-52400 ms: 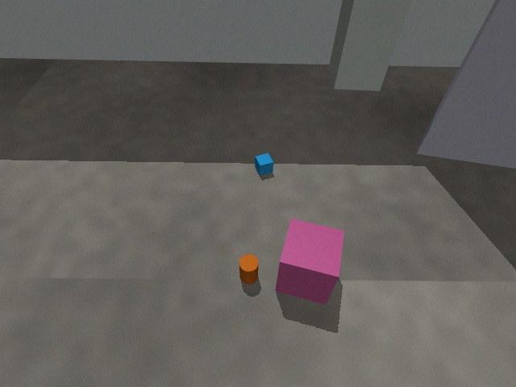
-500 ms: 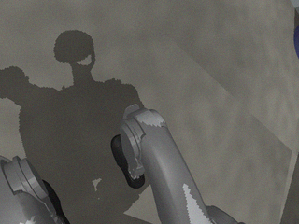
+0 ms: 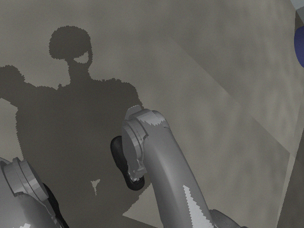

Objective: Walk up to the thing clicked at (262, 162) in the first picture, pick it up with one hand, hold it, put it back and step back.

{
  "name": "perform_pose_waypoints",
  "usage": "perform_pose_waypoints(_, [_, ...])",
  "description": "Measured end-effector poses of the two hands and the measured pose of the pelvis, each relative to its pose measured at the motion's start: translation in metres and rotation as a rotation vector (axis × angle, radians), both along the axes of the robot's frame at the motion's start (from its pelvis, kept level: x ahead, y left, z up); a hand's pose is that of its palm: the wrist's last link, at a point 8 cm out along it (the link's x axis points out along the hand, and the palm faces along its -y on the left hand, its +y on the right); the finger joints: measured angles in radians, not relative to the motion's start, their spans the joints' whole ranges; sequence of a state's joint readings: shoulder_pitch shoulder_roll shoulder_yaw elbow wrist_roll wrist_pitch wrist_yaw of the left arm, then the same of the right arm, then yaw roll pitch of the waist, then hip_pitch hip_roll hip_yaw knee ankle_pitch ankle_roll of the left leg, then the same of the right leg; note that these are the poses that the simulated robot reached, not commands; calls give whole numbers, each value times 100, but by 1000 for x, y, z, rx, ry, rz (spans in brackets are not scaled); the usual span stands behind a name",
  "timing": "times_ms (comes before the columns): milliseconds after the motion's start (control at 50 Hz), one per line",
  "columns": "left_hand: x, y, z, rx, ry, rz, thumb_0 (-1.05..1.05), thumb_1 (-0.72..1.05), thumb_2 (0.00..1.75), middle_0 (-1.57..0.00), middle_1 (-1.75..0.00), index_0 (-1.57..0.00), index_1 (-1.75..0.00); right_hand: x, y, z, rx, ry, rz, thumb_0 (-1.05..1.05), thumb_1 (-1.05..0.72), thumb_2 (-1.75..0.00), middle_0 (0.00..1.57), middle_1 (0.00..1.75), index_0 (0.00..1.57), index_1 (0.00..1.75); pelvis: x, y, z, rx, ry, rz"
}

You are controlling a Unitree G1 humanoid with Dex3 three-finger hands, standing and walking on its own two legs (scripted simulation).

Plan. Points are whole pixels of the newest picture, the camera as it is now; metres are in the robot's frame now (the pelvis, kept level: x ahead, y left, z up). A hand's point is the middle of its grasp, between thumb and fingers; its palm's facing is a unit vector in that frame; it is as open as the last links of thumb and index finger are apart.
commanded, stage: open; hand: left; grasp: from above
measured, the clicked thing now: out of the picture +0.43 +0.36 -0.29
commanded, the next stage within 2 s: withdraw in 0.44 s
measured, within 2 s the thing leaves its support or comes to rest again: rests again in 0.76 s
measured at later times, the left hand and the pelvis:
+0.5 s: hand out of the picture +0.43 +0.35 -0.25, palm faces -0.11 -0.43 -0.89, open 12.7 cm; pelvis +0.00 +0.00 +0.00, yaw +0 degrees
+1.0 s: hand out of the picture +0.45 +0.38 -0.13, palm faces -0.12 -0.31 -0.94, open 13.0 cm; pelvis +0.01 +0.00 +0.02, yaw +2 degrees
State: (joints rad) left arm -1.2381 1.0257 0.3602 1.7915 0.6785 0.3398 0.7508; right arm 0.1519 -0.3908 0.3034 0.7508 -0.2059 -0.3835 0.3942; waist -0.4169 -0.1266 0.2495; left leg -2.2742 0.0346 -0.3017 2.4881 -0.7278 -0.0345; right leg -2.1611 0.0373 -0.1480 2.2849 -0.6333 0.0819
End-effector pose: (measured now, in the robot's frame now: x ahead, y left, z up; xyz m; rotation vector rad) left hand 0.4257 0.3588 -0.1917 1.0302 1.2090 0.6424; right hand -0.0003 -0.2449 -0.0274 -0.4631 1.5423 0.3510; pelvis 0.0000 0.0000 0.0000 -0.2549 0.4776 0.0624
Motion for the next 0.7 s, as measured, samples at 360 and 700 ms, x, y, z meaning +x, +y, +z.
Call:
perform_pose_waypoints(360, [0, 3, 0, 0, -3, -6, 0, -31, 88, -28, -85, -27, -87, 0, 2, 2, -5, -9, 7, 0, -91, -90, 19, 30, 20, 30, -2, 1, 1, -4, -2, 2])
perform_pose_waypoints(700, [3, 0, 1, -2, -17, -5, 0, -32, 87, -26, -87, -27, -87, -2, 3, 4, 0, -2, 0, 0, -91, -90, 19, 30, 20, 30, -1, 0, 2, -2, 0, 1])
